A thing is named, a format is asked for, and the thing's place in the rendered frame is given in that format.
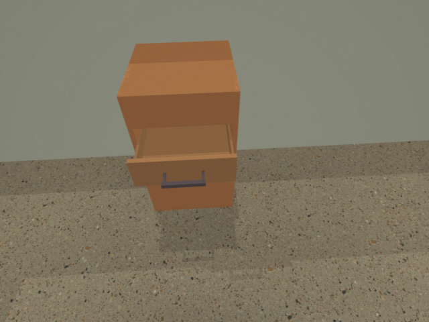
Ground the handle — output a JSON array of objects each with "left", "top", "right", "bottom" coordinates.
[{"left": 161, "top": 171, "right": 206, "bottom": 189}]

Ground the drawer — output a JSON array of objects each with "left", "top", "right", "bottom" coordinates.
[{"left": 126, "top": 124, "right": 237, "bottom": 186}]

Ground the cabinet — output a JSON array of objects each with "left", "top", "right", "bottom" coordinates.
[{"left": 117, "top": 40, "right": 241, "bottom": 211}]

